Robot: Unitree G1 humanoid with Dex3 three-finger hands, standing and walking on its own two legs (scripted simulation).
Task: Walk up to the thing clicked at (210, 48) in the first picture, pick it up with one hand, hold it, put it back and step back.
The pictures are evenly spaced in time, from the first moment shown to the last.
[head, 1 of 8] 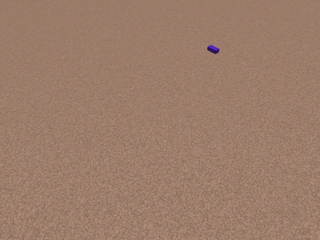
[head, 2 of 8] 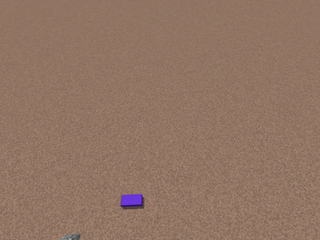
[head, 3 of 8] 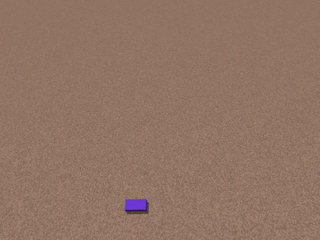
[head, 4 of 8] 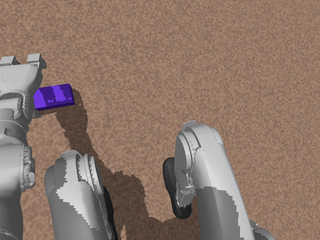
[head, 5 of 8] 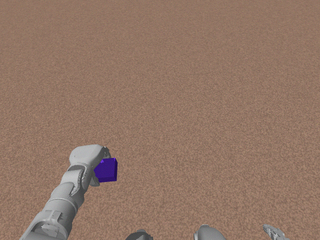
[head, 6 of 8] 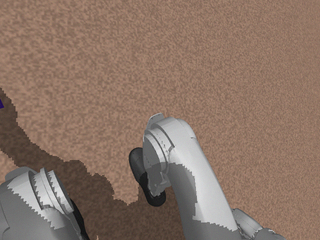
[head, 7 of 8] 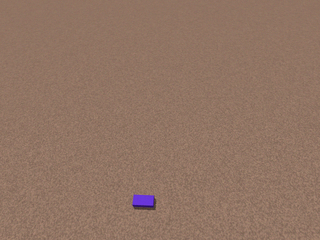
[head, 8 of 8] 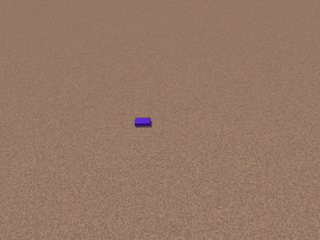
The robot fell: no
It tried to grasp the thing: yes
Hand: left
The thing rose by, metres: 0.69
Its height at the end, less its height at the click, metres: +0.00
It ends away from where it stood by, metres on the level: 0.01
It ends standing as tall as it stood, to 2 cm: yes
